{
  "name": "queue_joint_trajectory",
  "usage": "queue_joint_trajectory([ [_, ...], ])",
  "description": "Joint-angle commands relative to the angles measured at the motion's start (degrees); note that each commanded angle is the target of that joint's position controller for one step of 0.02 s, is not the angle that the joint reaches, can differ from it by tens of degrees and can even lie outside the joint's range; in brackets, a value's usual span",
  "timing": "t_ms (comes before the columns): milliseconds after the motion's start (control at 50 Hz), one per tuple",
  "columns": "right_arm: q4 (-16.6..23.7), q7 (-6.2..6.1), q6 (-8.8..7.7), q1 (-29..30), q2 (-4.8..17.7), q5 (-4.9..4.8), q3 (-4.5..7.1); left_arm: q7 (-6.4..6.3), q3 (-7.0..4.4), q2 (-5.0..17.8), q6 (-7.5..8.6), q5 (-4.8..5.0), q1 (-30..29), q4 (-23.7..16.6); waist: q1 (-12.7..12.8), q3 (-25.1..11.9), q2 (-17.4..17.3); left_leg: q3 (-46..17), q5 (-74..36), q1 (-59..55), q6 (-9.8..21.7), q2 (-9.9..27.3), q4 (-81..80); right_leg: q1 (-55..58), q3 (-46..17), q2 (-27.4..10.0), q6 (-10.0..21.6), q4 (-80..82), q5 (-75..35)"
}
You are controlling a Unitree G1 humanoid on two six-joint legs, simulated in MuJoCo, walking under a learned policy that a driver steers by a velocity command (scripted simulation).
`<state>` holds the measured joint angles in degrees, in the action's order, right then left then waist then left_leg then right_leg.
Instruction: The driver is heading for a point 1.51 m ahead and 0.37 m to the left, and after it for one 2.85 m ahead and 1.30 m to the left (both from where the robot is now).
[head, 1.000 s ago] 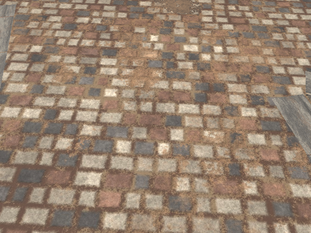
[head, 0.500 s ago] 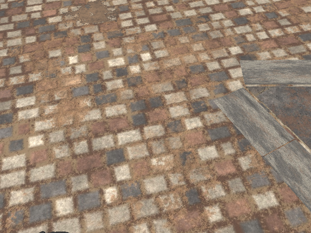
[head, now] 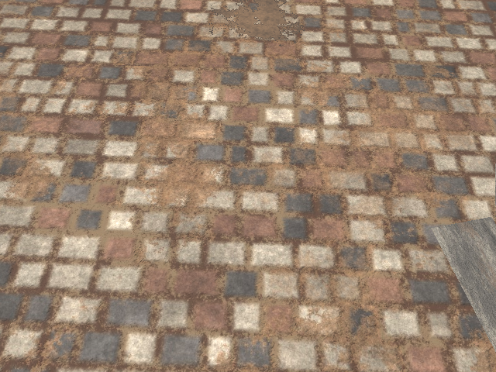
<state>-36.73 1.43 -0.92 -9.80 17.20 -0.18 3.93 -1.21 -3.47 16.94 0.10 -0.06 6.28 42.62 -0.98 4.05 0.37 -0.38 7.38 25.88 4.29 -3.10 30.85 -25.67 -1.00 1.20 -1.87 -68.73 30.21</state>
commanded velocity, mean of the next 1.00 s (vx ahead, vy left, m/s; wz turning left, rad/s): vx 0.01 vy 0.00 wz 0.44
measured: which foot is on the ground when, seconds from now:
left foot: down 0.00-0.32, up 0.34-0.72, down 0.74-1.00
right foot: up 0.00-0.30, down 0.32-0.74, up 0.76-1.00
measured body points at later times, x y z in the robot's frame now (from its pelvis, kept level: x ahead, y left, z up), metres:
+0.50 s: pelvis +0.04 -0.06 +0.01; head +0.08 -0.07 +0.46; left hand +0.08 +0.25 -0.08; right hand +0.28 -0.29 -0.09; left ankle +0.00 +0.07 -0.64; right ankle +0.09 -0.17 -0.73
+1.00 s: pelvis +0.02 -0.01 +0.01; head +0.04 +0.01 +0.46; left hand -0.02 +0.28 -0.12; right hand +0.30 -0.14 -0.07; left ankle -0.02 +0.07 -0.73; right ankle +0.09 -0.15 -0.69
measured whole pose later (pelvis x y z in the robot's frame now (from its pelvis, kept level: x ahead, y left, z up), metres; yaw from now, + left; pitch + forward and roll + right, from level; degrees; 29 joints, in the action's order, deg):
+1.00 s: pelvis +0.02 -0.01 +0.01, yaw +26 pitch +0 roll +0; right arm -38.3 -0.7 0.5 -6.0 11.5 1.5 1.3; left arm -0.9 -3.6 17.0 -2.6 0.7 12.6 45.7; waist 1.8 1.8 2.3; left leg 3.3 14.8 12.9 3.0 -1.7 27.3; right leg -21.8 -0.6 -4.1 -5.1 -47.2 23.7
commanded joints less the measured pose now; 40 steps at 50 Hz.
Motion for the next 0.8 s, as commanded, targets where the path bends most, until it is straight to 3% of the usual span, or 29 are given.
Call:
queue_joint_trajectory([
  [20, 4.94, -1.21, 0.58, 0.83, 7.71, -0.32, 2.18, -0.55, -1.78, 6.03, -0.59, -0.29, 2.16, -3.38, 2.23, -10.4, -3.69, -18.94, -12.51, -11.88, 9.92, 13.3, -12.1, -6.23, -3.46, -2.27, -0.89, 3.36, -4.65],
  [60, 5.44, -1.86, 1.05, 1.0, 8.64, 0.51, 2.69, -0.77, -1.35, 4.32, -0.71, -0.18, 3.53, -2.72, 2.42, -11.0, -6.32, -17.92, -12.91, -10.24, 9.79, 11.82, -12.41, -3.52, -2.75, -0.91, -2.13, 9.76, -6.05],
  [140, 5.76, -3.16, 1.8, 0.59, 9.79, 0.08, 3.34, -1.06, -0.99, 3.81, -0.55, -0.09, 2.1, -2.62, 1.04, -12.84, -7.65, -19.88, -3.44, -9.87, 8.76, 10.96, -11.9, -0.72, -3.9, -0.29, -3.21, 19.15, -10.23],
  [220, 6.42, -3.11, 2.73, 1.12, 9.59, 0.16, 3.38, -0.34, -1.38, 4.63, 0.28, 0.3, 1.11, -3.12, -0.02, -11.62, -10.16, -24.67, 5.24, -9.47, 7.47, 10.48, -11.69, 1.83, -4.28, 0.57, -2.29, 26.58, -10.72],
  [280, 6.95, -3.13, 3.42, 2.31, 9.15, -0.55, 3.24, 0.55, -1.89, 4.81, 1.41, 0.49, 4.25, -2.34, 1.73, -11.08, -10.75, -26.78, 3.84, -9.21, 5.59, 9.15, -8.72, 7.95, -2.93, 1.12, -0.11, 39.12, -14.97],
  [300, 6.91, -3.26, 3.62, 1.74, 8.34, -0.91, 3.01, 0.66, -2.43, 5.86, 1.61, 0.24, 6.17, -1.75, 2.5, -10.86, -9.53, -25.61, 5.75, -6.71, 3.59, 7.1, -6.37, 12.85, -3.56, -0.9, 1.26, 45.15, -18.59],
  [320, 7.07, -3.21, 3.66, -0.2, 5.49, -0.61, 2.23, 0.38, -3.46, 10.11, 1.45, -0.89, 7.74, -2.01, 1.57, -11.32, -0.52, -19.9, 16.54, -0.25, 0.21, 2.42, 3.84, 18.58, -13.6, -12.48, 5.38, 49.8, -18.38],
  [340, 9.29, -3.0, 3.03, 0.36, 5.62, -1.04, 2.44, 0.27, -4.33, 14.26, 0.89, -2.65, 6.07, -1.71, -0.51, -7.59, 17.65, -7.25, 27.09, 10.51, -3.09, -6.36, 16.48, 16.34, -28.22, -22.71, 14.64, 53.73, -26.36],
  [360, 8.04, -2.88, 2.36, -0.55, 10.21, 0.07, 3.82, 0.08, -3.53, 10.88, 1.22, -3.13, 2.96, -3.98, 0.15, -7.31, 13.44, -9.36, 26.67, 10.65, -5.1, -2.09, 29.21, 13.94, -29.11, -24.96, 17.76, 53.42, -28.64],
  [380, 6.33, -2.66, 2.59, -1.79, 11.65, -0.43, 4.62, -0.41, -2.72, 7.88, 1.22, -2.38, -0.18, -4.96, -1.06, -6.98, 8.8, -9.09, 22.8, 9.88, -5.73, -1.52, 34.19, 13.12, -22.37, -21.57, 15.42, 51.88, -29.59],
  [400, 4.7, -2.85, 3.27, -3.37, 10.25, -0.49, 4.49, -0.69, -2.33, 6.51, 1.09, -1.37, -2.09, -5.46, -1.71, -6.27, 6.68, -7.92, 19.7, 9.95, -6.86, -1.09, 37.0, 13.61, -16.62, -17.69, 12.73, 50.7, -29.49],
  [420, 4.32, -2.94, 3.83, -3.83, 8.94, -0.33, 4.14, -0.97, -2.0, 5.67, 1.0, -0.42, -2.21, -5.57, -1.03, -5.68, 6.66, -7.44, 16.95, 11.59, -7.89, -0.68, 39.82, 15.07, -13.69, -16.39, 12.06, 50.24, -30.33],
  [460, 5.14, -2.62, 4.21, -2.06, 6.42, -0.96, 3.22, -1.51, -1.75, 5.63, 0.38, -0.47, -0.37, -5.3, 0.32, -4.8, 7.18, -4.38, 14.35, 11.95, -9.22, 0.19, 38.77, 16.12, -8.32, -14.27, 12.35, 50.54, -32.81],
  [500, 6.91, -2.45, 4.05, 1.9, 5.22, -1.39, 2.56, -1.89, -2.12, 6.61, -0.22, -0.88, 2.84, -4.74, 2.9, -5.37, 8.75, -2.76, 13.6, 13.52, -10.22, 1.72, 32.6, 21.42, -6.93, -15.07, 13.36, 50.18, -34.98],
  [540, 7.97, -2.06, 3.97, 3.51, 4.41, -1.12, 2.02, -1.87, -2.74, 8.23, -0.6, -0.82, 4.3, -4.42, 4.09, -6.94, 9.7, -1.81, 14.9, 11.18, -10.54, 3.45, 26.52, 24.19, -6.05, -16.71, 14.08, 49.51, -37.03],
  [580, 8.57, -1.52, 3.94, 3.93, 3.86, -0.89, 1.57, -1.46, -3.38, 9.85, -0.8, -0.51, 3.64, -4.6, 4.31, -7.72, 10.37, 0.13, 16.21, 5.99, -9.92, 4.45, 20.54, 22.81, -4.16, -17.8, 14.27, 49.28, -38.69],
  [660, 8.43, -0.74, 4.49, 2.27, 5.25, -1.12, 2.17, -0.41, -3.99, 11.19, -0.69, 0.66, 2.79, -4.32, 3.53, -8.06, 11.21, 3.37, 14.49, -1.88, -7.52, 3.81, 9.72, 21.14, -2.06, -19.3, 13.5, 47.37, -40.3],
  [700, 7.31, -0.39, 4.65, -1.05, 4.99, -1.09, 2.55, -0.24, -4.01, 11.02, -0.57, 1.82, 1.46, -4.01, 0.98, -8.31, 10.07, 5.02, 6.77, -8.53, -4.69, 2.6, -1.74, 19.36, 0.31, -18.65, 10.85, 43.18, -38.88],
  [720, 6.45, -0.72, 4.63, -3.24, 6.05, -0.96, 3.15, -0.09, -3.64, 9.39, -0.33, 1.97, 3.52, -2.97, 0.29, -8.95, 7.42, 4.05, 0.99, -15.09, -2.74, 1.6, -7.56, 15.83, 2.91, -16.95, 7.69, 38.8, -34.51],
  [740, 6.57, -1.39, 4.37, -4.85, 9.74, -0.94, 4.12, 0.29, -2.67, 6.38, -0.13, 0.37, 5.91, -2.51, 0.89, -10.58, -3.27, -7.06, -15.09, -26.57, 0.34, 8.75, -10.02, 4.96, 7.49, -12.51, 2.67, 27.76, -21.81],
  [760, 8.27, -1.96, 3.83, -3.48, 14.97, 0.51, 4.53, 0.62, -0.89, 2.9, 0.25, -2.11, 3.87, -5.68, 1.59, -10.87, -19.94, -25.75, -33.83, -30.76, 11.03, 24.45, -8.54, -10.97, 8.97, -4.62, -2.23, 14.13, 6.97],
  [780, 7.58, -1.6, 2.52, -5.69, 9.96, 2.08, 3.15, 0.11, -2.03, 6.52, 0.17, -1.0, -0.35, -5.51, -3.36, -14.63, -12.51, -24.28, -31.23, -26.24, 16.31, 26.49, -9.37, -10.06, 0.89, -5.15, -2.82, 5.25, 9.13],
  [800, 6.4, -1.46, 1.5, -3.4, 7.16, 2.37, 1.83, 0.1, -2.33, 7.28, -0.29, 0.47, -0.29, -4.79, -1.58, -12.41, -9.87, -18.21, -26.67, -23.33, 13.84, 22.77, -9.73, -8.82, -0.78, -6.26, -2.31, 3.66, 5.96],
])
